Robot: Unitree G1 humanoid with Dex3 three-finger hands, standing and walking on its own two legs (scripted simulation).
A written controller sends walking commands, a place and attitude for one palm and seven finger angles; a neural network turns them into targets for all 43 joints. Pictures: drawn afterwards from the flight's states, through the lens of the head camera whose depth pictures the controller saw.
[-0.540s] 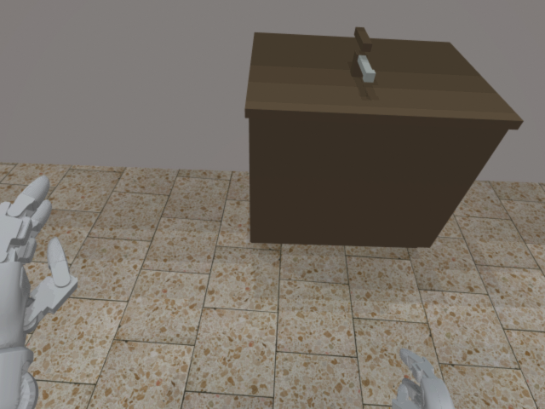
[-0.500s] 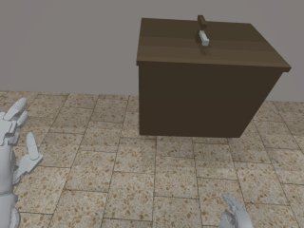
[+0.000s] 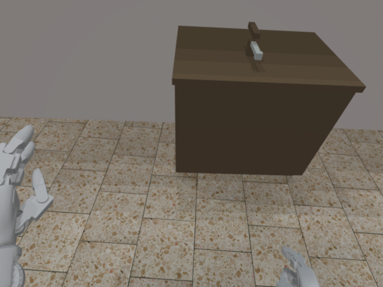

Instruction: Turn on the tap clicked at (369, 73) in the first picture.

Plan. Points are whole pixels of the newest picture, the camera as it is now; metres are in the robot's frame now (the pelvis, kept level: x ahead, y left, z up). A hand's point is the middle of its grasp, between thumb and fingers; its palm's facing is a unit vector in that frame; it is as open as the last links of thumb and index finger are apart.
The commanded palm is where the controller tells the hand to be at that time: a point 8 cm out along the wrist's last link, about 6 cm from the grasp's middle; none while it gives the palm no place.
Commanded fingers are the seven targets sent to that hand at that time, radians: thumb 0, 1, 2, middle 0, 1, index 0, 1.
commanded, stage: walk to a spot facing it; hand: left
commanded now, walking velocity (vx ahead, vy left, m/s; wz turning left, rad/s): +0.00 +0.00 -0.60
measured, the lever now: (258, 55) +1.00 -0.22 +0.04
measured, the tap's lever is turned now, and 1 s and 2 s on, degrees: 0 0 0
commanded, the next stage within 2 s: none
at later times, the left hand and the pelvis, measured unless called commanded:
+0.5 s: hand (99, 189) +0.23 +0.17 +0.15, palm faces +0.24 -0.89 -0.39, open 7.4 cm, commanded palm +0.18 +0.23 +0.18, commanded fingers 0.00 0.90 0.90 -0.20 -0.30 -0.20 -0.30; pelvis -0.03 -0.01 -0.02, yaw -11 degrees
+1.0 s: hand (166, 178) +0.26 +0.07 +0.16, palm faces -0.10 -0.90 -0.43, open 7.4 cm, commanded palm +0.23 +0.13 +0.18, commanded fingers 0.00 0.90 0.90 -0.20 -0.30 -0.20 -0.30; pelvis -0.04 -0.03 +0.00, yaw -29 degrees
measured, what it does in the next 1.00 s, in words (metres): steps on the spot, turning right: right foot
